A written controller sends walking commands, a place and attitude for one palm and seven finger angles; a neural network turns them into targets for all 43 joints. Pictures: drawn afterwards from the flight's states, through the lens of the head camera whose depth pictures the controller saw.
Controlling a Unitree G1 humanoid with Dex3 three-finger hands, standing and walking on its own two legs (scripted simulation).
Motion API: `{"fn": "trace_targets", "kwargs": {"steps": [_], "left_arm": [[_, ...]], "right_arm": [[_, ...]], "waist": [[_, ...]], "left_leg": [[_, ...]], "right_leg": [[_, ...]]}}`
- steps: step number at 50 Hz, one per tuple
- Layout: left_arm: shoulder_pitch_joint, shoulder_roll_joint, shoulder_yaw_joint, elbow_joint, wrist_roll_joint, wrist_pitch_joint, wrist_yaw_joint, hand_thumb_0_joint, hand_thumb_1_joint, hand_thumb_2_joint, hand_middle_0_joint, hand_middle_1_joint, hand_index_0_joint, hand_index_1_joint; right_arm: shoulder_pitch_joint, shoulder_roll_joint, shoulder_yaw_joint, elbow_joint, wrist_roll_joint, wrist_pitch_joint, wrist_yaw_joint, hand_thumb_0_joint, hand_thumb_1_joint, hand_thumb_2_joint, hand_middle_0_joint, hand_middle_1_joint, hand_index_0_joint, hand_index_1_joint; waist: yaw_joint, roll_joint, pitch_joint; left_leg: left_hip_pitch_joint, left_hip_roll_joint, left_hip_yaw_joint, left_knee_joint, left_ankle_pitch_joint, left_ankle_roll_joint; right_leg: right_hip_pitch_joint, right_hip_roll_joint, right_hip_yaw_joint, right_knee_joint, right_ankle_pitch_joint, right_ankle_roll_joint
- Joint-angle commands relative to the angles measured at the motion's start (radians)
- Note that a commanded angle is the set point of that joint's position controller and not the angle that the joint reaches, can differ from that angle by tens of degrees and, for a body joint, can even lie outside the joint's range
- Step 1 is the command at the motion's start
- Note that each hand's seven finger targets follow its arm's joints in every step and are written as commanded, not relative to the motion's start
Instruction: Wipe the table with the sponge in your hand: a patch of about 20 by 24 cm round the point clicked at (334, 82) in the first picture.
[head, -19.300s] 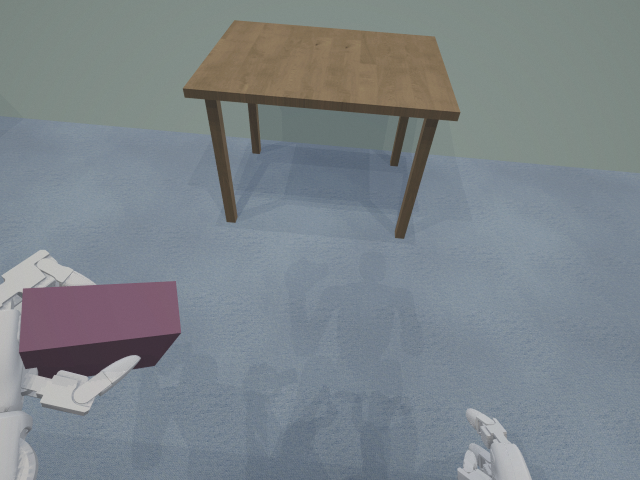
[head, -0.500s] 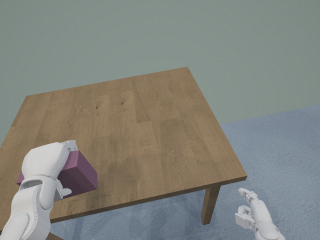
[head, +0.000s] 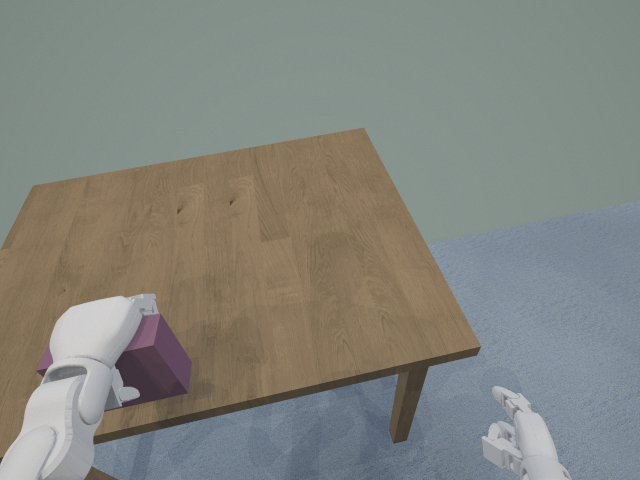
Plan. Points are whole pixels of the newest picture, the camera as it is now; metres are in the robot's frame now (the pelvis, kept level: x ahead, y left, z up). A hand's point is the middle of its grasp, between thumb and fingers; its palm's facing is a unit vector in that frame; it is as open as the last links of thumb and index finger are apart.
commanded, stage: move the sponge above the wiping area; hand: left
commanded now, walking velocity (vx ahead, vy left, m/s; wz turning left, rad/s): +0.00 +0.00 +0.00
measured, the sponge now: (128, 373) +0.21 +0.30 +0.01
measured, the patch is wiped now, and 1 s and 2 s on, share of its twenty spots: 0.00 0.00 0.00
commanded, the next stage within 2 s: none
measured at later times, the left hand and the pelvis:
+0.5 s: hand (143, 349) +0.24 +0.28 +0.03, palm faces -0.08 -0.11 -0.99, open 9.4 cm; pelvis +0.00 +0.02 +0.00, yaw +0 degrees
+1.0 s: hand (149, 343) +0.25 +0.29 +0.01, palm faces -0.08 -0.07 -0.99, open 9.4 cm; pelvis +0.00 +0.01 +0.00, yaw +0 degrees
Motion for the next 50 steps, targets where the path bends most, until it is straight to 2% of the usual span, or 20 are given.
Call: {"fn": "trace_targets", "kwargs": {"steps": [1,2,5,7,10,11,13,17,22,25,27,30,33,34,39,40,42,45,47,50], "left_arm": [[-0.344,0.297,0.208,-0.244,0.065,-0.052,0.119,0.000,0.100,1.300,-1.200,-1.600,-1.200,-1.600],[-0.308,0.261,0.191,-0.244,0.061,-0.056,0.135,0.000,0.100,1.300,-1.200,-1.600,-1.200,-1.600],[-0.239,0.270,0.223,-0.233,0.058,-0.022,0.164,0.000,0.100,1.300,-1.200,-1.600,-1.200,-1.600],[-0.174,0.205,0.173,-0.193,0.041,0.024,0.162,0.000,0.100,1.300,-1.200,-1.600,-1.200,-1.600],[-0.156,0.181,0.136,-0.168,0.038,0.096,0.142,0.000,0.100,1.300,-1.200,-1.600,-1.200,-1.600],[-0.158,0.122,0.065,-0.162,0.029,0.116,0.128,0.000,0.100,1.300,-1.200,-1.600,-1.200,-1.600],[-0.191,0.122,0.040,-0.152,0.031,0.131,0.109,0.000,0.100,1.300,-1.200,-1.600,-1.200,-1.600],[-0.270,0.134,0.030,-0.208,0.062,0.090,0.103,0.000,0.100,1.300,-1.200,-1.600,-1.200,-1.600],[-0.340,0.175,0.080,-0.250,0.114,0.013,0.166,0.000,0.100,1.300,-1.200,-1.600,-1.200,-1.600],[-0.340,0.197,0.117,-0.196,0.127,0.033,0.205,0.000,0.100,1.300,-1.200,-1.600,-1.200,-1.600],[-0.335,0.135,0.069,-0.140,0.109,0.061,0.214,0.000,0.100,1.300,-1.200,-1.600,-1.200,-1.600],[-0.275,0.161,0.099,-0.076,0.084,0.121,0.201,0.000,0.100,1.300,-1.200,-1.600,-1.200,-1.600],[-0.242,0.098,0.018,-0.053,0.063,0.154,0.157,0.000,0.100,1.300,-1.200,-1.600,-1.200,-1.600],[-0.268,0.077,-0.018,-0.052,0.060,0.155,0.140,0.000,0.100,1.300,-1.200,-1.600,-1.200,-1.600],[-0.341,0.116,-0.001,-0.060,0.079,0.083,0.110,0.000,0.100,1.300,-1.200,-1.600,-1.200,-1.600],[-0.358,0.178,0.061,-0.092,0.082,0.058,0.120,0.000,0.100,1.300,-1.200,-1.600,-1.200,-1.600],[-0.391,0.176,0.068,-0.073,0.099,0.010,0.146,0.000,0.100,1.300,-1.200,-1.600,-1.200,-1.600],[-0.420,0.231,0.138,-0.108,0.129,-0.037,0.204,0.000,0.100,1.300,-1.200,-1.600,-1.200,-1.600],[-0.406,0.166,0.094,-0.075,0.129,-0.040,0.240,0.000,0.100,1.300,-1.200,-1.600,-1.200,-1.600],[-0.367,0.173,0.120,0.001,0.114,0.008,0.264,0.000,0.100,1.300,-1.200,-1.600,-1.200,-1.600]], "right_arm": [[-0.184,-0.085,-0.035,-0.162,-0.003,-0.063,-0.007,0.000,-0.900,-0.900,0.200,0.300,0.200,0.300],[-0.173,-0.077,-0.042,-0.162,0.000,-0.068,-0.002,0.000,-0.900,-0.900,0.200,0.300,0.200,0.300],[-0.178,-0.087,-0.046,-0.158,0.002,-0.062,0.011,0.000,-0.900,-0.900,0.200,0.300,0.200,0.300],[-0.171,-0.085,-0.047,-0.161,0.010,-0.052,0.022,0.000,-0.900,-0.900,0.200,0.300,0.200,0.300],[-0.206,-0.093,-0.037,-0.170,0.016,-0.033,0.033,0.000,-0.900,-0.900,0.200,0.300,0.200,0.300],[-0.205,-0.090,-0.032,-0.179,0.021,-0.028,0.034,0.000,-0.900,-0.900,0.200,0.300,0.200,0.300],[-0.204,-0.093,-0.029,-0.178,0.022,-0.022,0.033,0.000,-0.900,-0.900,0.200,0.300,0.200,0.300],[-0.195,-0.081,-0.028,-0.183,0.015,-0.029,0.030,0.000,-0.900,-0.900,0.200,0.300,0.200,0.300],[-0.171,-0.071,-0.038,-0.168,-0.001,-0.040,0.023,0.000,-0.900,-0.900,0.200,0.300,0.200,0.300],[-0.172,-0.079,-0.041,-0.152,-0.001,-0.031,0.026,0.000,-0.900,-0.900,0.200,0.300,0.200,0.300],[-0.170,-0.073,-0.041,-0.149,0.011,-0.028,0.028,0.000,-0.900,-0.900,0.200,0.300,0.200,0.300],[-0.193,-0.088,-0.036,-0.142,0.016,-0.010,0.028,0.000,-0.900,-0.900,0.200,0.300,0.200,0.300],[-0.200,-0.088,-0.030,-0.158,0.024,-0.002,0.032,0.000,-0.900,-0.900,0.200,0.300,0.200,0.300],[-0.199,-0.087,-0.027,-0.160,0.027,0.002,0.032,0.000,-0.900,-0.900,0.200,0.300,0.200,0.300],[-0.170,-0.087,-0.032,-0.162,0.016,-0.008,0.025,0.000,-0.900,-0.900,0.200,0.300,0.200,0.300],[-0.167,-0.090,-0.036,-0.162,0.011,-0.012,0.020,0.000,-0.900,-0.900,0.200,0.300,0.200,0.300],[-0.148,-0.081,-0.041,-0.155,0.008,-0.021,0.014,0.000,-0.900,-0.900,0.200,0.300,0.200,0.300],[-0.138,-0.084,-0.054,-0.144,0.000,-0.029,0.013,0.000,-0.900,-0.900,0.200,0.300,0.200,0.300],[-0.130,-0.078,-0.061,-0.141,0.005,-0.036,0.017,0.000,-0.900,-0.900,0.200,0.300,0.200,0.300],[-0.136,-0.093,-0.065,-0.130,0.014,-0.027,0.022,0.000,-0.900,-0.900,0.200,0.300,0.200,0.300]], "waist": [[0.009,0.004,-0.264],[0.008,0.021,-0.263],[0.023,0.043,-0.291],[0.017,-0.016,-0.276],[0.018,-0.034,-0.223],[0.009,-0.045,-0.207],[-0.003,-0.081,-0.195],[-0.007,-0.078,-0.236],[0.003,0.004,-0.295],[0.012,0.031,-0.279],[0.001,0.007,-0.266],[0.011,-0.028,-0.265],[-0.001,-0.072,-0.255],[-0.021,-0.073,-0.228],[-0.028,-0.088,-0.240],[-0.020,-0.069,-0.250],[-0.024,-0.071,-0.261],[-0.006,0.019,-0.305],[-0.013,0.032,-0.307],[-0.005,0.018,-0.307]], "left_leg": [[0.139,-0.040,-0.067,-0.012,0.163,0.040],[0.141,-0.033,-0.065,-0.010,0.181,0.036],[0.131,-0.029,-0.080,-0.016,0.228,0.024],[0.100,-0.022,-0.072,-0.019,0.239,0.021],[0.075,-0.021,-0.083,-0.041,0.213,0.014],[0.064,-0.021,-0.077,-0.047,0.183,0.018],[0.064,-0.020,-0.085,-0.051,0.163,0.021],[0.100,-0.015,-0.098,-0.043,0.161,0.030],[0.146,-0.003,-0.115,-0.021,0.204,0.022],[0.135,-0.006,-0.122,-0.023,0.208,0.007],[0.114,-0.006,-0.100,-0.025,0.191,0.005],[0.092,-0.019,-0.091,-0.036,0.196,0.006],[0.074,-0.027,-0.080,-0.031,0.195,0.016],[0.065,-0.027,-0.076,-0.033,0.178,0.018],[0.070,-0.033,-0.076,-0.013,0.154,0.039],[0.079,-0.033,-0.084,-0.010,0.148,0.038],[0.084,-0.032,-0.076,0.006,0.159,0.043],[0.108,-0.027,-0.089,0.015,0.186,0.030],[0.103,-0.022,-0.081,0.024,0.190,0.026],[0.076,-0.023,-0.088,0.015,0.186,0.014]], "right_leg": [[-0.038,-0.027,0.143,-0.089,0.133,-0.036],[-0.041,-0.029,0.135,-0.081,0.148,-0.036],[-0.012,-0.022,0.144,-0.060,0.203,-0.046],[-0.004,-0.031,0.109,-0.049,0.225,-0.034],[-0.018,-0.027,0.118,-0.056,0.191,-0.035],[-0.026,-0.029,0.090,-0.059,0.165,-0.028],[-0.041,-0.026,0.089,-0.067,0.144,-0.026],[-0.052,-0.022,0.085,-0.055,0.129,-0.026],[-0.066,-0.012,0.097,-0.035,0.146,-0.036],[-0.074,-0.004,0.120,-0.041,0.144,-0.048],[-0.081,-0.011,0.089,-0.038,0.133,-0.041],[-0.037,-0.012,0.112,-0.052,0.161,-0.043],[-0.029,-0.020,0.085,-0.052,0.188,-0.031],[-0.044,-0.024,0.088,-0.058,0.178,-0.028],[-0.063,-0.022,0.096,-0.057,0.171,-0.026],[-0.059,-0.014,0.122,-0.058,0.165,-0.032],[-0.072,-0.018,0.108,-0.048,0.176,-0.029],[-0.083,-0.010,0.134,-0.036,0.178,-0.043],[-0.103,-0.015,0.111,-0.025,0.170,-0.042],[-0.099,-0.011,0.119,-0.022,0.168,-0.044]]}}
